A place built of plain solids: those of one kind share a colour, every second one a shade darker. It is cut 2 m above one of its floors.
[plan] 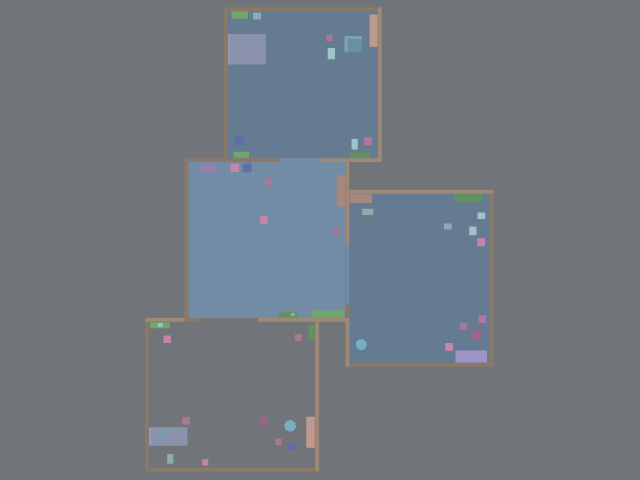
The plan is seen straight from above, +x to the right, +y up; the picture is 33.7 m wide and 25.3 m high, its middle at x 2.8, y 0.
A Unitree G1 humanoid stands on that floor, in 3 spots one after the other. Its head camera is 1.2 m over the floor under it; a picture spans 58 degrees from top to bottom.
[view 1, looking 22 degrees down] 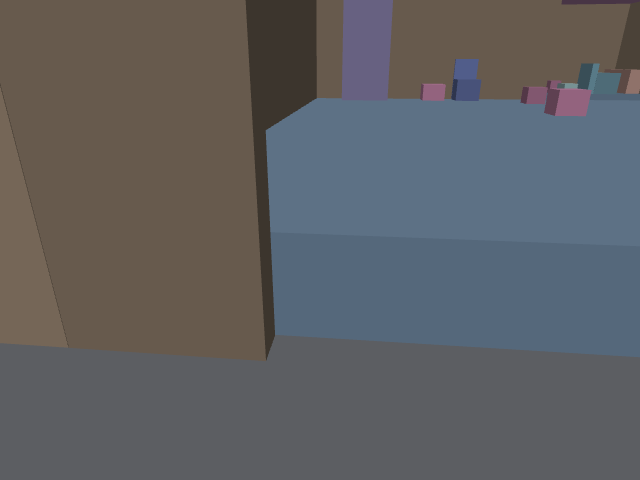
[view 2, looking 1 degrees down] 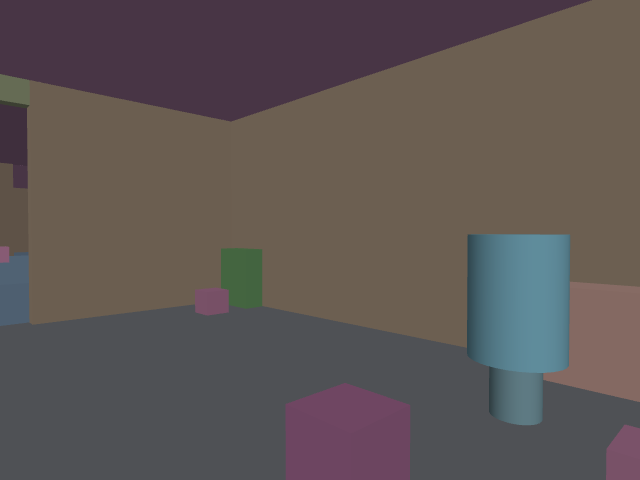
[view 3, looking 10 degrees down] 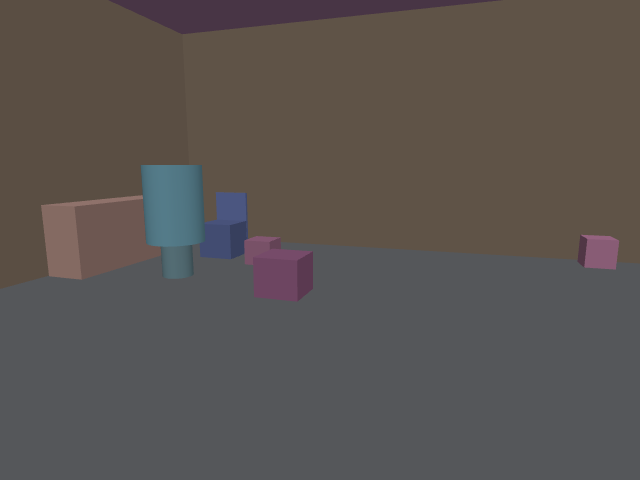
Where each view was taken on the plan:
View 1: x -3.02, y -5.83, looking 96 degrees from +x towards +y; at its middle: floor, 1.87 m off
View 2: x -1.67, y -10.94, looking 46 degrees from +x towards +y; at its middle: wall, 6.07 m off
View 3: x -1.67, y -5.90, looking -72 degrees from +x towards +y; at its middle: wall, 6.52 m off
